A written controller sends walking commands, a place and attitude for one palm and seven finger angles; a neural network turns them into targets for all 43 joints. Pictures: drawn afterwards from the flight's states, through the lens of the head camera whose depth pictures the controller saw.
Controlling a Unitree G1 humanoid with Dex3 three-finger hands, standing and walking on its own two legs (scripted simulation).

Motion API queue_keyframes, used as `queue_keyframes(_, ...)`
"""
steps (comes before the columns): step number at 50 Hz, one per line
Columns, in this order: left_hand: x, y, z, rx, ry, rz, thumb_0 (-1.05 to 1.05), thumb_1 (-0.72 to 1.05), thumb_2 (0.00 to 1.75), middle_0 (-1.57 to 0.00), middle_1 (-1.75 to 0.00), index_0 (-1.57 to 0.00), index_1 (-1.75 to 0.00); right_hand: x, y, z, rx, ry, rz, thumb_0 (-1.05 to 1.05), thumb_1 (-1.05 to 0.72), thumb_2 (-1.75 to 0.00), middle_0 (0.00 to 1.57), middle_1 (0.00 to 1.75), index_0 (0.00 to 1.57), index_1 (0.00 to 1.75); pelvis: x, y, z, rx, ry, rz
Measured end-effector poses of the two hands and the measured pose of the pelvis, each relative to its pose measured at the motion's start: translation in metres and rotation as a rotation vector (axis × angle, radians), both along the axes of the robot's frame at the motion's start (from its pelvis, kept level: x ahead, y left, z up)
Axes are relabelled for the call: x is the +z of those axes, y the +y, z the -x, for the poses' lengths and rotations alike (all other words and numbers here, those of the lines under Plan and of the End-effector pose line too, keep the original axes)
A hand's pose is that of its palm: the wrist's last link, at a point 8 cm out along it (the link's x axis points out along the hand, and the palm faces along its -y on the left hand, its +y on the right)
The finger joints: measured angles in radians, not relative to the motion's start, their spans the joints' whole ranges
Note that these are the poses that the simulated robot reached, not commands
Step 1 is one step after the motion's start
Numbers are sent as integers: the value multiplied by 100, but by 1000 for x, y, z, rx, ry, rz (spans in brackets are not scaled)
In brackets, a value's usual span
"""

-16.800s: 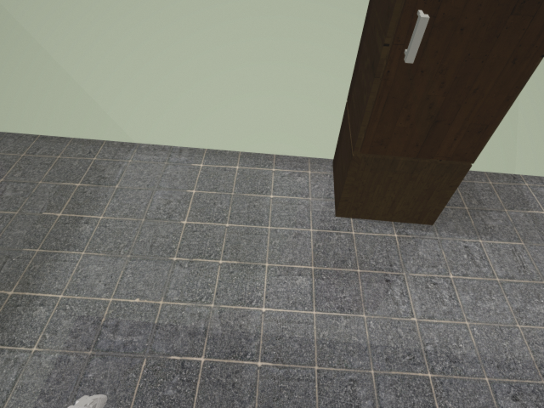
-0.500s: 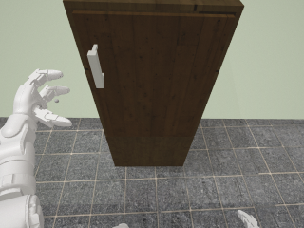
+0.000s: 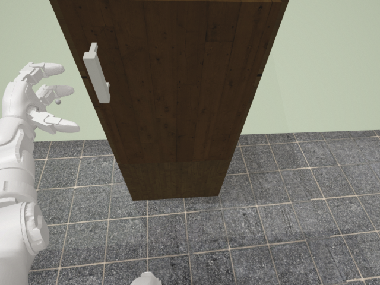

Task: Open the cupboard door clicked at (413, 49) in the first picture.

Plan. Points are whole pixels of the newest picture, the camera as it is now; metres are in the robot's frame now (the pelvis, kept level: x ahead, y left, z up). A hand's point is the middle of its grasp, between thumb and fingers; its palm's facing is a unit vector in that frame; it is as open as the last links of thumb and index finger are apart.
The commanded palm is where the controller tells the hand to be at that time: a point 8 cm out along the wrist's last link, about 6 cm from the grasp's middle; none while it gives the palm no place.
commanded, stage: move the hooked fingers beside the handle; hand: left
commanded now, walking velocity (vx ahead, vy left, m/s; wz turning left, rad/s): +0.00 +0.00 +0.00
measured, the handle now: (99, 73) +0.54 +0.20 +0.13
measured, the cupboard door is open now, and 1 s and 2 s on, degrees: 0 0 0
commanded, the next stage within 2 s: slide the fingers in behind the handle in 1.04 s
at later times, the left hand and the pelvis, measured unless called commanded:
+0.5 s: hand (67, 90) +0.49 +0.26 +0.12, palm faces +0.09 -1.00 +0.00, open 14.0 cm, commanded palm +0.46 +0.31 +0.13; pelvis +0.02 +0.00 -0.01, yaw -2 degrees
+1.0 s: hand (61, 95) +0.47 +0.27 +0.12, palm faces +0.08 -1.00 +0.01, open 14.0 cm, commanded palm +0.46 +0.32 +0.13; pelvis +0.02 +0.00 -0.01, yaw +0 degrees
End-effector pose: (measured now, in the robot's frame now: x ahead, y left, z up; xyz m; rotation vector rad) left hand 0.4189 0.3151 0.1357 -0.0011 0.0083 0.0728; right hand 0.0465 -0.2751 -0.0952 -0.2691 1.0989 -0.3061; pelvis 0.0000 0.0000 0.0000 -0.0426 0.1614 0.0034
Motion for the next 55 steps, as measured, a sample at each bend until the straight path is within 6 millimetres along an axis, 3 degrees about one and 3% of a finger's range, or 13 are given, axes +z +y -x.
queue_keyframes(12, -3, -2, -35, 6, 14, -5, -1, -50, 30, -30, -120, -30, -120, -4, -4, 34, -68, 125, 8, 0, -90, -89, 20, 30, 20, 30, -5, -2, -5, -13, 54, 3)
queue_keyframes(19, -5, -4, -48, -3, 12, 7, -1, -50, 30, -30, -120, -30, -120, -5, -1, 42, -99, 168, -4, 0, -90, -89, 20, 30, 20, 30, -5, -1, -13, -25, 75, 2)
queue_keyframes(27, -13, 3, -48, 18, 14, -2, -1, -50, 30, -30, -120, -30, -120, -5, 2, 30, -99, 161, -13, 0, -90, -89, 20, 30, 20, 30, -5, 0, -20, -29, 82, 2)
queue_keyframes(43, -9, 10, -32, 14, -5, 14, -1, -50, 30, -30, -120, -30, -120, -4, 4, -18, -30, 60, -19, 0, -90, -89, 20, 30, 20, 30, -5, 1, -23, -15, 62, 3)
queue_keyframes(49, -11, 7, -29, 5, 7, 9, -1, -50, 30, -30, -120, -30, -120, -4, 4, -22, -14, 45, -16, 0, -90, -89, 20, 30, 20, 30, -5, 1, -19, -8, 56, 5)
queue_keyframes(55, -11, 4, -32, 12, 10, 7, -1, -50, 30, -30, -120, -30, -120, -5, 4, -11, -18, 61, -10, 0, -90, -89, 20, 30, 20, 30, -7, 1, -14, -5, 60, 7)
